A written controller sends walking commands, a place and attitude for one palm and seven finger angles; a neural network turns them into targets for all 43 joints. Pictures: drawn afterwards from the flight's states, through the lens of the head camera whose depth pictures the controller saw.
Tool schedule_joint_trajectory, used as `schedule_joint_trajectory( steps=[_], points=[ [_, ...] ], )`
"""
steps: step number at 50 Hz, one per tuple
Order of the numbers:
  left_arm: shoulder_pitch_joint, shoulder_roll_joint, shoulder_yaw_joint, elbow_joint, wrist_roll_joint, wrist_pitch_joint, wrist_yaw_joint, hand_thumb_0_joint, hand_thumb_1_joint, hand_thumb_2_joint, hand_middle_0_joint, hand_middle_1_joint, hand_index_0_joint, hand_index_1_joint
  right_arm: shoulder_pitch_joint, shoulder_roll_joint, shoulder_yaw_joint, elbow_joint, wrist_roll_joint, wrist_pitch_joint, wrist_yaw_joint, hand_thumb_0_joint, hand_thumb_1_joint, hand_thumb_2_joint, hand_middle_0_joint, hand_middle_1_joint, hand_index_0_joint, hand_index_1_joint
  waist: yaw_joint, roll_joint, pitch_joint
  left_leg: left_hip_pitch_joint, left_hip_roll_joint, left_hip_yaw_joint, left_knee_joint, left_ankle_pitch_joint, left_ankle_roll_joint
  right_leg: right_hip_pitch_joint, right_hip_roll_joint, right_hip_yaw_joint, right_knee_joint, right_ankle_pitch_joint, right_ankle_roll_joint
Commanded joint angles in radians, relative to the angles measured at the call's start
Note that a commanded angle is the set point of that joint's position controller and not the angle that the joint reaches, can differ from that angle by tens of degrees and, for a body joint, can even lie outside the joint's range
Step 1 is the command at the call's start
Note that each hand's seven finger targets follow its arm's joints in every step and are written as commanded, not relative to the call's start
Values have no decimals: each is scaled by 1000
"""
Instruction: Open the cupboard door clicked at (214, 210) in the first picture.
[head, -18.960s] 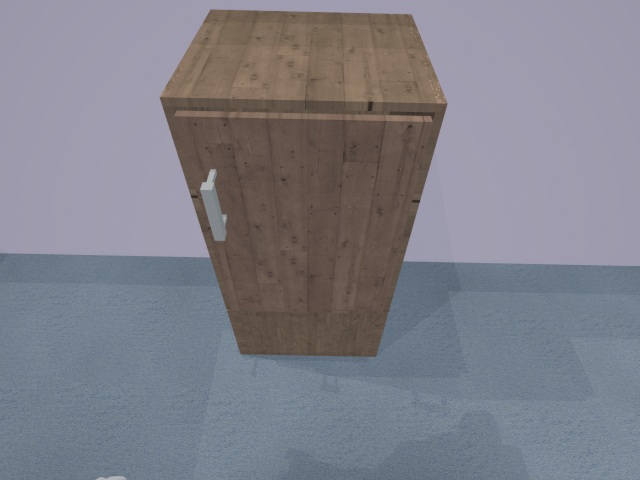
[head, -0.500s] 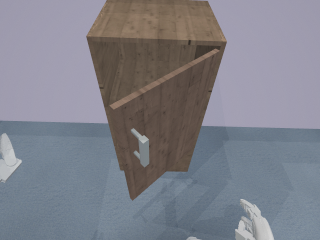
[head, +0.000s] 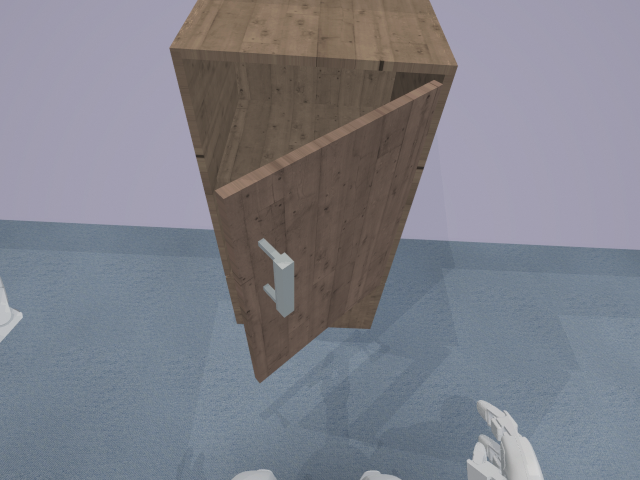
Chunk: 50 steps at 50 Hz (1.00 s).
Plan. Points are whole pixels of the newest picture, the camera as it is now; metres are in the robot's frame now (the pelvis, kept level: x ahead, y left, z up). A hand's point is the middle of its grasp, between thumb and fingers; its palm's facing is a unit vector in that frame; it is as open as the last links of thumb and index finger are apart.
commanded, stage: step back with the hand held close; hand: left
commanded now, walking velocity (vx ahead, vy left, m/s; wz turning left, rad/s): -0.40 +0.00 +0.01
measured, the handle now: (275, 278) +0.38 +0.09 -0.01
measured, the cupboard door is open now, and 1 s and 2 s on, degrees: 43 43 43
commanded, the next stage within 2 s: stop stepping back and stand still in 0.44 s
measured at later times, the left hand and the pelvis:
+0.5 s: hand out of the picture +0.10 +0.24 +0.19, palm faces +0.44 -0.80 -0.41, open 7.4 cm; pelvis -0.12 -0.02 +0.02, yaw -1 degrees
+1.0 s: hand out of the picture -0.02 +0.22 +0.19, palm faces +0.43 -0.78 -0.46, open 7.4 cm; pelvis -0.22 -0.04 +0.02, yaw -2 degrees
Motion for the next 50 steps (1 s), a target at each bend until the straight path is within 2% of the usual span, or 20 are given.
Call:
schedule_joint_trajectory(
  steps=[1,4,6,8,10,11,12,14,17,24,25,27,28,30,33,36,41,43,46,50],
  points=[
    [-44,185,60,-165,-11,-41,6,0,900,900,-200,-300,-200,-300,-84,-141,-60,-138,2,-36,-2,0,-900,-900,200,300,200,300,-29,-58,-216,-46,43,-54,-36,98,-36,211,-241,279,-196,565,-108],
    [6,238,99,-209,-19,-28,19,0,900,900,-200,-300,-200,-300,-105,-112,-57,-152,15,-8,3,0,-900,-900,200,300,200,300,-8,-168,-257,-27,9,-67,236,-191,-50,147,-379,329,-357,392,-195],
    [68,245,133,-219,-20,-20,27,0,900,900,-200,-300,-200,-300,-111,-96,-39,-159,15,3,0,0,-900,-900,200,300,200,300,-1,-144,-262,24,38,-55,109,-168,-50,136,-332,218,-308,450,-167],
    [108,237,136,-255,-34,-17,26,0,900,900,-200,-300,-200,-300,-107,-109,-31,-141,13,15,-15,0,-900,-900,200,300,200,300,-22,49,-243,94,26,-30,-251,21,-48,142,-205,87,-186,408,-73],
    [63,260,163,-351,-16,-43,25,0,900,900,-200,-300,-200,-300,-128,-155,-60,-167,2,-12,-23,0,-900,-900,200,300,200,300,0,388,-238,-134,338,-316,-466,159,89,260,8,-66,149,-4,36],
    [84,246,174,-303,-18,-50,19,0,900,900,-200,-300,-200,-300,-107,-143,-70,-156,-8,-43,-23,0,-900,-900,200,300,200,300,-15,387,-239,-255,400,-355,-563,-58,140,313,52,-44,416,-159,27],
    [67,223,150,-297,-31,-39,24,0,900,900,-200,-300,-200,-300,-109,-127,-69,-152,-6,-62,-25,0,-900,-900,200,300,200,300,-17,314,-180,-195,400,-380,-532,33,153,166,55,-9,495,-218,14],
    [54,171,95,-269,-45,-29,30,0,900,900,-200,-300,-200,-300,-84,-127,-68,-97,-8,-100,-17,0,-900,-900,200,300,200,300,-3,178,-182,121,350,-248,-382,465,129,-41,10,-14,386,-265,14],
    [-21,105,-14,-231,-30,-8,25,0,900,900,-200,-300,-200,-300,-77,-129,-58,-59,-6,-123,-2,0,-900,-900,200,300,200,300,-12,258,-190,288,326,-170,-370,637,103,-37,-14,-59,205,-250,19],
    [-46,196,36,-235,-58,29,5,0,900,900,-200,-300,-200,-300,-149,-140,-37,-86,-8,-99,9,0,-900,-900,200,300,200,300,14,232,-245,199,271,-148,-433,285,55,234,7,-100,-227,-84,-1],
    [-14,226,69,-250,-64,18,-2,0,900,900,-200,-300,-200,-300,-158,-135,-36,-101,-7,-85,12,0,-900,-900,200,300,200,300,20,186,-241,170,236,-112,-378,241,26,255,-24,-77,-339,12,-15],
    [52,319,137,-253,-59,-6,-7,0,900,900,-200,-300,-200,-300,-157,-95,-18,-130,-3,-57,18,0,-900,-900,200,300,200,300,11,-95,-229,103,57,69,-104,-9,-75,182,-259,120,-451,314,-90],
    [91,309,137,-216,-50,-9,3,0,900,900,-200,-300,-200,-300,-151,-80,-5,-137,9,-46,19,0,-900,-900,200,300,200,300,25,-133,-212,-16,6,50,99,-112,-82,218,-354,192,-423,581,-125],
    [152,275,145,-176,-42,34,14,0,900,900,-200,-300,-200,-300,-130,-76,-8,-141,31,-29,11,0,-900,-900,200,300,200,300,-1,-189,-271,-146,21,-23,255,-103,-67,351,-324,108,-270,841,-103],
    [147,232,127,-165,-47,44,35,0,900,900,-200,-300,-200,-300,-138,-88,7,-152,23,-19,-13,0,-900,-900,200,300,200,300,-18,-35,-209,-20,40,14,33,-36,-58,286,-290,81,-272,652,-131],
    [89,214,87,-133,-49,39,46,0,900,900,-200,-300,-200,-300,-82,-130,-7,-122,18,-36,-20,0,-900,-900,200,300,200,300,-38,-51,-176,145,35,13,-240,83,-26,244,-262,83,-289,381,-73],
    [90,209,63,-152,-40,6,36,0,900,900,-200,-300,-200,-300,-69,-171,-21,-126,13,-61,-17,0,-900,-900,200,300,200,300,-23,182,-174,213,138,-138,-362,332,9,243,-97,-23,-193,152,-22],
    [40,202,48,-183,-28,-4,33,0,900,900,-200,-300,-200,-300,-75,-168,-24,-120,7,-75,-17,0,-900,-900,200,300,200,300,-18,251,-131,124,198,-223,-465,48,28,230,-49,-87,-111,-64,-8],
    [-8,184,41,-140,-9,-1,38,0,900,900,-200,-300,-200,-300,-73,-164,-24,-111,4,-95,-25,0,-900,-900,200,300,200,300,-17,211,-44,-57,242,-268,-581,-366,73,276,-36,-120,-59,-143,-12],
    [-47,170,25,-62,-6,3,35,0,900,900,-200,-300,-200,-300,-74,-156,-28,-108,-3,-86,-29,0,-900,-900,200,300,200,300,-20,136,-7,-98,136,-142,-437,-337,9,295,-63,-41,-272,-202,-66]
  ],
)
